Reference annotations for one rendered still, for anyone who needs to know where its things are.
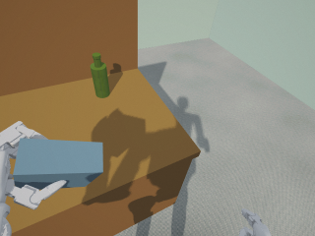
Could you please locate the table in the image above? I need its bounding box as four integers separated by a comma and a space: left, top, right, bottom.
0, 0, 201, 236

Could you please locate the right robot hand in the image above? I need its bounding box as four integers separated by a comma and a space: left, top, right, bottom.
239, 208, 272, 236

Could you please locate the left robot forearm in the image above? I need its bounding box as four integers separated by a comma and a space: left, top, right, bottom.
0, 203, 12, 236

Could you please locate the left robot hand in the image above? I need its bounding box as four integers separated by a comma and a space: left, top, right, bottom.
0, 121, 67, 210

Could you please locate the sponge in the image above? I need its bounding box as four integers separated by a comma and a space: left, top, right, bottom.
13, 138, 103, 190

